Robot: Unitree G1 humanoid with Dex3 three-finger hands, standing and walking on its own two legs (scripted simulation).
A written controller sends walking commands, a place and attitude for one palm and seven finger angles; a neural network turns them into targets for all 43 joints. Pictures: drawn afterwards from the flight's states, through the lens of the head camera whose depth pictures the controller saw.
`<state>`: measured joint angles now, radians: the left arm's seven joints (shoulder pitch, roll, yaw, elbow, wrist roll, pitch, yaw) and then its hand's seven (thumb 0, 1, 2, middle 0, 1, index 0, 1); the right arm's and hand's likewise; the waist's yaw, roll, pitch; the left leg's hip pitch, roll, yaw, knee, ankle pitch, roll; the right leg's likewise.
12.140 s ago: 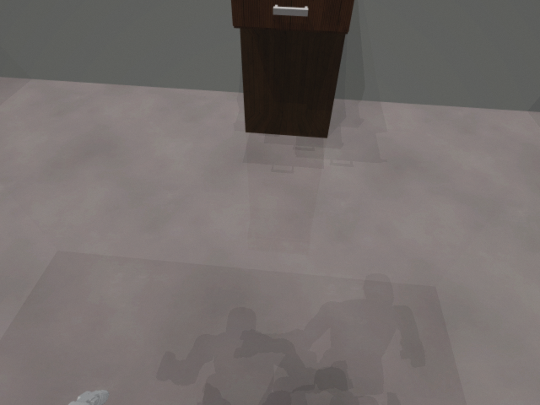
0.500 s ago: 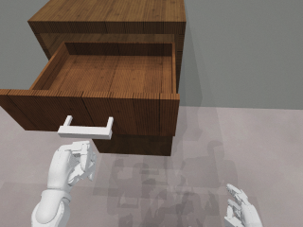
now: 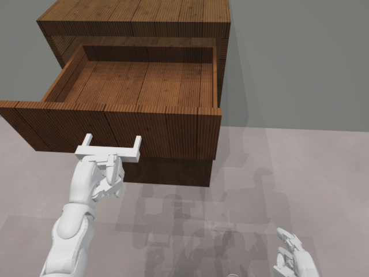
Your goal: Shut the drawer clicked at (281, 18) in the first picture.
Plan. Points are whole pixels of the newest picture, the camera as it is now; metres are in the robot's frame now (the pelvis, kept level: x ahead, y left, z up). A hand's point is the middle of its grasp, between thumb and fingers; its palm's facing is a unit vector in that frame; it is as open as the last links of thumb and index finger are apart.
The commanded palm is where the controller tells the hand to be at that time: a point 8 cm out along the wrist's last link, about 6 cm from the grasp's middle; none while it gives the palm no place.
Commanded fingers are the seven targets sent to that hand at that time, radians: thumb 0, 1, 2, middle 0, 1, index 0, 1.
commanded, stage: push the drawer shut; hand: left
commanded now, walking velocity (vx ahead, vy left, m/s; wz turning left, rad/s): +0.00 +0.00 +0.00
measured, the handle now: (110, 146) +0.37 +0.19 +0.08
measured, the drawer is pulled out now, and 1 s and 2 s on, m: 0.28 0.15 0.04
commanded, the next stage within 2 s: none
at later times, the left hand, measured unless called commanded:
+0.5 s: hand (129, 148) +0.37 +0.14 +0.08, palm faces -0.03 -1.00 -0.04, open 2.9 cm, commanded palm +0.35 +0.19 +0.08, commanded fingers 0.00 0.90 0.90 -1.40 -1.60 -1.40 -1.60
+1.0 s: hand (133, 128) +0.42 +0.15 +0.08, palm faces -0.03 -1.00 -0.03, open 2.8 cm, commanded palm +0.41 +0.19 +0.08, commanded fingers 0.00 0.90 0.90 -1.40 -1.60 -1.40 -1.60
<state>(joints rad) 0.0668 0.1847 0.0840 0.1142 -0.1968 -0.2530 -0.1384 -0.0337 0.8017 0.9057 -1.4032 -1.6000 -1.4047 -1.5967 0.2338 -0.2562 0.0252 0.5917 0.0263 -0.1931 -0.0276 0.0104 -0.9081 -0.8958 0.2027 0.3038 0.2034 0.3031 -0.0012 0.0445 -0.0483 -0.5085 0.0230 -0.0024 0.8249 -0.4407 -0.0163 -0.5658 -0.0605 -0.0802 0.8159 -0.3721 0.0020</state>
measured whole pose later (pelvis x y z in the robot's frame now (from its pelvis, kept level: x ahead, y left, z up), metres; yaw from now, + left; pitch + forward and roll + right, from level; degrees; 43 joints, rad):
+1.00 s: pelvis -0.01 +0.00 +0.00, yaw -1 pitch +11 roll +0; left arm -0.61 0.28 0.23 0.89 -0.15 -0.39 -0.15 -0.05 0.79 0.91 -1.40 -1.60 -1.40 -1.60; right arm 0.31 -0.26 0.01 0.66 0.02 -0.06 -0.02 0.01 -0.91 -0.90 0.20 0.30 0.20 0.30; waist -0.07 0.02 -0.05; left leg -0.60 0.03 0.02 0.82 -0.41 -0.01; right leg -0.67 -0.05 -0.05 0.80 -0.32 0.00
